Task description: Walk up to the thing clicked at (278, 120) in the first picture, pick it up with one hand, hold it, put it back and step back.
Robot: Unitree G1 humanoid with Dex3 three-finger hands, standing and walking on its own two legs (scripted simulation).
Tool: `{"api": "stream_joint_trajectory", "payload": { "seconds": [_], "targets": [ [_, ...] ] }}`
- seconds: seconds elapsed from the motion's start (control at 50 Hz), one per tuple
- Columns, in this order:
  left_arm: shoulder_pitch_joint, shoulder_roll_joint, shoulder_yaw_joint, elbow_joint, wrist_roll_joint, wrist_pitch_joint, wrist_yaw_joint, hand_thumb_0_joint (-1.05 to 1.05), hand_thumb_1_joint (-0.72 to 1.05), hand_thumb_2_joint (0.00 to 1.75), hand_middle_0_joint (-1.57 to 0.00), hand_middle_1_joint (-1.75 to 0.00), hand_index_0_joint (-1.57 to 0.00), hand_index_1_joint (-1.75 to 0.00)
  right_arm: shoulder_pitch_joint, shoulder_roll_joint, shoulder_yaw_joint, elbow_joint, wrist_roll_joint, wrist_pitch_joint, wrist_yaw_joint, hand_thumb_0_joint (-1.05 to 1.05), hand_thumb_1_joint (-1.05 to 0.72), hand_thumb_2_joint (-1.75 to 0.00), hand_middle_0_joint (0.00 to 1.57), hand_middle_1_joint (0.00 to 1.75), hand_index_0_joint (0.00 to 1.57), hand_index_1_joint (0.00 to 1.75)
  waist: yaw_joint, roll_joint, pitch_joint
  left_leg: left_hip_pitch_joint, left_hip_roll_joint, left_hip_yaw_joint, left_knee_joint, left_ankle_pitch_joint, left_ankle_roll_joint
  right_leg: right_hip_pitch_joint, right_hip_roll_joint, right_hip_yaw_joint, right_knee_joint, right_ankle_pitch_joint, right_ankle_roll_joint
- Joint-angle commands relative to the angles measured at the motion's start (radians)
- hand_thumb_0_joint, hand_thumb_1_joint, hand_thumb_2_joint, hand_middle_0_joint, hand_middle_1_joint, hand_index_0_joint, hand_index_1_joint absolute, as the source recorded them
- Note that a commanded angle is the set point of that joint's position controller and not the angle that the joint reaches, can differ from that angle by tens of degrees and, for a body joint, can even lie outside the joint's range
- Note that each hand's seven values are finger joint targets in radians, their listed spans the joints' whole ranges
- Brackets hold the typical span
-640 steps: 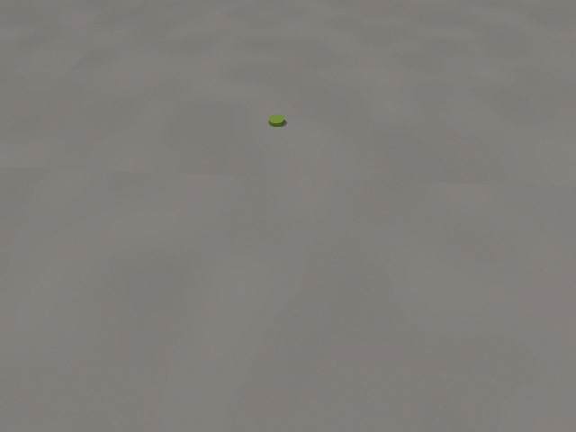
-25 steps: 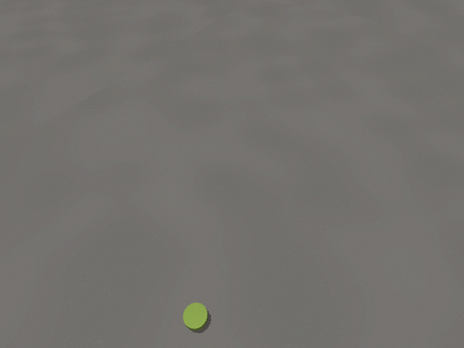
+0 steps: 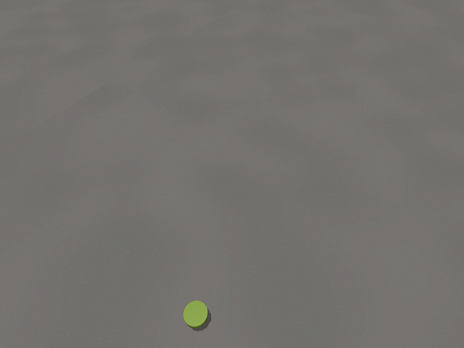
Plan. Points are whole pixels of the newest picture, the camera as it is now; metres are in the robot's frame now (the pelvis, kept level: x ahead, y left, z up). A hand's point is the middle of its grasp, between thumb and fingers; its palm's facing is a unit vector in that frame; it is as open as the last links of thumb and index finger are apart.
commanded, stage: stand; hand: left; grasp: from above
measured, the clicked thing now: (195, 314) +0.41 +0.18 -0.77
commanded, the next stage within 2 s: rise first in 0.04 s
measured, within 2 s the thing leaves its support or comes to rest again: neither
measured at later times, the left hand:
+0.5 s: hand out of the picture +0.14 +0.25 -0.18, palm faces -0.08 -0.93 -0.37, open 11.1 cm
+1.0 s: hand out of the picture +0.11 +0.26 -0.27, palm faces -0.26 -0.83 -0.50, open 14.1 cm
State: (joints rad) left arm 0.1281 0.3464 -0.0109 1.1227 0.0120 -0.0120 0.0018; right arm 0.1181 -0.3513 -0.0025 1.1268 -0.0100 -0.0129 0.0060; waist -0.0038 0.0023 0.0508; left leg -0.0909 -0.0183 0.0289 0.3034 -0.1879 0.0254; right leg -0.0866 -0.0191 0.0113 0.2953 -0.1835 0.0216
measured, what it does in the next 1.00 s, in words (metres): lowers itself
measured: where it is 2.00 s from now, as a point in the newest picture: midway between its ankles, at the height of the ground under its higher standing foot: outside the picture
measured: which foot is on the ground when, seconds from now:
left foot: down 0.00-1.00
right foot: down 0.00-1.00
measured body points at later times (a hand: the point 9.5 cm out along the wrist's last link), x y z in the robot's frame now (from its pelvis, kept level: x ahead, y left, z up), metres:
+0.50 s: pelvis -0.02 +0.00 -0.03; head +0.05 +0.00 +0.41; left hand +0.14 +0.29 -0.16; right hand +0.09 -0.26 -0.15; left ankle -0.01 +0.10 -0.75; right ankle -0.01 -0.13 -0.75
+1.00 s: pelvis -0.03 -0.01 -0.13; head +0.09 +0.01 +0.31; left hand +0.13 +0.30 -0.24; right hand +0.17 -0.25 -0.21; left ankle -0.01 +0.10 -0.75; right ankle -0.01 -0.13 -0.75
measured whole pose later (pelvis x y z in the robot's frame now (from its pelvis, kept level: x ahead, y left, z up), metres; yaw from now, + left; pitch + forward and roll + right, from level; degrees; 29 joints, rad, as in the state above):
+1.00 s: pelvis -0.03 -0.01 -0.13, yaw +1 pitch +22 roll -2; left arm 0.18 0.37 0.12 0.54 0.33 0.14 -0.02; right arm 0.16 -0.25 -0.02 0.53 0.00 -0.15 -0.01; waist -0.03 0.01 -0.15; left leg -1.11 0.00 -0.02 1.30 -0.57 0.01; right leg -1.08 0.00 -0.04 1.26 -0.57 0.00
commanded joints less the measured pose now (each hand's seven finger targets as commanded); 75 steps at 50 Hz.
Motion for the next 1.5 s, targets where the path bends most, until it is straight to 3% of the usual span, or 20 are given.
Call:
{"api": "stream_joint_trajectory", "payload": {
  "seconds": [0.0,0.12,0.14,0.16,0.18,0.2,0.22,0.24,0.26,0.3,0.36,0.46,0.56,0.6,0.8,0.88,1.0,1.12,1.3,1.48],
  "targets": [
    [-0.03,0.215,0.039,-0.056,-0.002,-0.02,0.014,0.0,0.9,0.9,-0.2,-0.3,-0.2,-0.3,-0.029,-0.214,-0.037,-0.058,0.001,-0.022,-0.014,0.0,-0.9,-0.9,0.2,0.3,0.2,0.3,0.001,-0.003,-0.072,0.019,0.154,-0.125,-0.042,0.18,0.006,0.004,-0.118,0.085,-0.029,0.16,-0.039],
    [-0.034,0.212,0.039,-0.061,-0.001,-0.02,0.014,0.0,0.82,0.98,-0.18,-0.38,-0.16,-0.38,-0.025,-0.213,-0.037,-0.059,0.0,-0.023,-0.015,0.0,-0.87,-0.89,0.2,0.3,0.2,0.3,0.001,0.003,-0.073,0.011,0.151,-0.121,-0.04,0.202,0.003,0.008,-0.119,0.085,-0.026,0.183,-0.041],
    [-0.385,0.045,0.047,-0.412,-0.056,-0.116,0.031,0.0,0.74,0.97,-0.19,-0.46,-0.15,-0.46,-0.016,-0.05,0.016,-0.344,0.073,-0.07,-0.034,0.0,-0.94,-0.91,0.2,0.3,0.2,0.3,-0.113,0.001,0.027,-0.14,0.03,-0.008,0.034,0.04,-0.012,-0.254,0.033,-0.021,0.055,0.082,-0.034],
    [-0.525,0.092,0.062,-0.315,-0.049,-0.11,0.035,0.0,0.66,0.97,-0.19,-0.54,-0.15,-0.54,0.026,-0.077,0.005,-0.295,0.073,-0.069,-0.044,0.0,-0.93,-0.91,0.2,0.3,0.2,0.3,-0.088,-0.03,-0.031,-0.124,0.024,-0.012,0.063,0.008,-0.009,-0.211,0.027,-0.031,0.068,0.044,-0.032],
    [-0.312,0.166,0.112,-0.146,-0.03,-0.073,0.036,0.0,0.58,0.94,-0.2,-0.62,-0.17,-0.62,0.075,-0.111,-0.016,-0.302,0.073,-0.058,-0.051,0.0,-0.91,-0.9,0.2,0.3,0.2,0.3,-0.058,-0.039,-0.012,-0.163,0.027,-0.008,0.078,-0.01,-0.011,-0.212,0.035,-0.039,0.083,0.011,-0.038],
    [-0.272,0.189,0.132,-0.082,-0.007,-0.052,0.02,0.0,0.5,0.93,-0.19,-0.7,-0.17,-0.7,0.092,-0.109,-0.029,-0.308,0.065,-0.05,-0.052,0.0,-0.89,-0.9,0.2,0.3,0.2,0.3,-0.048,-0.031,-0.069,-0.198,0.016,-0.01,0.132,0.004,-0.009,-0.237,0.029,-0.035,0.123,0.015,-0.044],
    [-0.347,0.247,0.165,-0.116,0.015,-0.052,0.006,0.0,0.42,0.95,-0.14,-0.78,-0.14,-0.78,0.107,-0.108,-0.04,-0.34,0.058,-0.051,-0.052,0.0,-0.89,-0.9,0.2,0.3,0.2,0.3,-0.039,-0.025,-0.134,-0.217,0.016,-0.013,0.181,0.027,-0.008,-0.252,0.026,-0.031,0.168,0.036,-0.045],
    [-0.314,0.246,0.182,-0.117,0.046,-0.055,-0.009,0.0,0.34,0.96,-0.12,-0.86,-0.13,-0.86,0.118,-0.108,-0.061,-0.368,0.038,-0.059,-0.053,0.0,-0.89,-0.9,0.2,0.3,0.2,0.3,-0.023,-0.037,-0.243,-0.214,0.014,-0.016,0.236,0.076,-0.008,-0.24,0.023,-0.028,0.22,0.082,-0.045],
    [-0.138,0.239,0.214,-0.059,0.07,-0.04,-0.018,0.0,0.26,0.94,-0.11,-0.94,-0.14,-0.94,0.161,-0.103,-0.075,-0.369,0.03,-0.06,-0.048,0.0,-0.89,-0.9,0.2,0.3,0.2,0.3,0.008,0.002,-0.289,-0.242,0.004,-0.015,0.273,0.121,-0.014,-0.235,0.019,-0.025,0.258,0.118,-0.048],
    [-0.066,0.224,0.22,-0.16,0.091,-0.019,-0.026,0.0,0.1,0.96,-0.09,-1.02,-0.11,-1.0,0.153,-0.096,-0.082,-0.442,0.031,-0.062,-0.04,0.0,-0.89,-0.9,0.2,0.3,0.2,0.3,0.046,0.075,-0.36,-0.252,-0.002,-0.012,0.298,0.181,-0.03,-0.208,0.022,-0.024,0.299,0.145,-0.057],
    [-0.075,0.175,0.175,-0.238,0.123,0.058,-0.031,0.0,-0.14,0.96,-0.11,-1.03,-0.13,-1.02,0.115,-0.095,-0.084,-0.514,0.044,-0.056,-0.036,0.0,-0.89,-0.9,0.2,0.3,0.2,0.3,0.012,0.063,-0.291,-0.294,0.014,-0.033,0.295,0.19,-0.034,-0.263,0.04,-0.041,0.304,0.115,-0.06],
    [-0.075,0.166,0.189,-0.333,0.156,0.131,-0.011,0.0,-0.49,1.0,-0.07,-1.07,-0.06,-1.08,0.096,-0.065,-0.073,-0.594,0.041,-0.068,-0.03,0.0,-0.86,-0.89,0.2,0.3,0.2,0.3,0.003,0.004,-0.254,-0.429,0.011,-0.03,0.399,0.013,-0.018,-0.409,0.042,-0.044,0.379,-0.033,-0.051],
    [-0.043,0.198,0.224,-0.49,0.183,0.12,-0.008,0.0,-0.52,1.0,-0.06,-1.08,-0.06,-1.09,0.12,-0.056,-0.084,-0.634,0.032,-0.104,-0.032,0.0,-0.85,-0.89,0.2,0.3,0.2,0.3,-0.006,0.037,-0.337,-0.518,0.015,-0.035,0.532,-0.022,-0.015,-0.523,0.039,-0.039,0.524,-0.06,-0.049],
    [-0.047,0.185,0.209,-0.61,0.191,0.113,-0.01,0.0,-0.54,1.0,-0.07,-1.09,-0.06,-1.1,0.113,-0.045,-0.086,-0.66,0.031,-0.117,-0.038,0.0,-0.85,-0.89,0.2,0.3,0.2,0.3,-0.016,0.054,-0.381,-0.523,0.016,-0.032,0.577,-0.009,-0.014,-0.563,0.036,-0.031,0.561,-0.045,-0.047],
    [0.137,0.186,0.215,-0.783,0.23,0.169,-0.011,0.0,-0.57,1.02,-0.07,-1.07,-0.05,-1.09,0.089,-0.051,-0.089,-0.708,0.023,-0.146,-0.044,0.0,-0.87,-0.89,0.2,0.3,0.2,0.3,-0.029,0.083,-0.429,-0.625,0.034,-0.069,0.706,0.018,-0.018,-0.723,0.04,-0.046,0.712,-0.071,-0.051],
    [0.049,0.18,0.192,-0.739,0.282,0.16,-0.001,0.0,-0.58,1.03,-0.07,-1.07,-0.05,-1.1,0.085,-0.049,-0.082,-0.701,0.019,-0.161,-0.039,0.0,-0.85,-0.89,0.2,0.3,0.2,0.3,-0.059,0.055,-0.4,-0.756,0.025,-0.062,0.799,-0.065,-0.012,-0.828,0.039,-0.042,0.787,-0.113,-0.051],
    [-0.117,0.194,0.156,-0.611,0.429,0.029,0.008,0.0,-0.54,1.02,-0.06,-1.08,-0.05,-1.1,0.074,-0.071,-0.089,-0.662,0.014,-0.2,-0.01,0.0,-0.81,-0.88,0.2,0.3,0.2,0.3,-0.052,0.075,-0.49,-0.948,0.016,-0.073,1.001,-0.11,-0.014,-1.077,0.038,-0.04,1.019,-0.164,-0.055],
    [-0.214,0.29,0.201,-0.544,0.582,-0.077,0.076,0.0,-0.56,1.02,-0.06,-1.1,-0.06,-1.11,0.045,-0.106,-0.106,-0.63,0.021,-0.207,0.016,0.0,-0.86,-0.89,0.2,0.3,0.2,0.3,-0.01,0.105,-0.661,-1.071,0.01,-0.08,1.171,-0.087,-0.016,-1.256,0.037,-0.036,1.212,-0.154,-0.061],
    [-0.617,0.403,0.188,-0.445,0.757,-0.123,0.169,0.0,-0.56,1.03,-0.06,-1.08,-0.06,-1.09,0.085,-0.114,-0.126,-0.55,0.01,-0.174,0.028,0.0,-0.87,-0.9,0.2,0.3,0.2,0.3,-0.036,0.056,-0.832,-1.323,-0.002,-0.049,1.39,-0.26,0.003,-1.384,0.038,-0.033,1.332,-0.262,-0.053],
    [-0.885,0.505,0.187,-0.161,0.923,-0.211,0.236,0.0,-0.55,1.02,-0.06,-1.07,-0.07,-1.06,0.138,-0.11,-0.112,-0.487,-0.023,-0.132,0.049,0.0,-0.9,-0.9,0.2,0.3,0.2,0.3,-0.06,0.012,-0.83,-1.557,-0.008,-0.027,1.565,-0.34,0.019,-1.48,0.045,-0.043,1.435,-0.355,-0.046]
  ]
}}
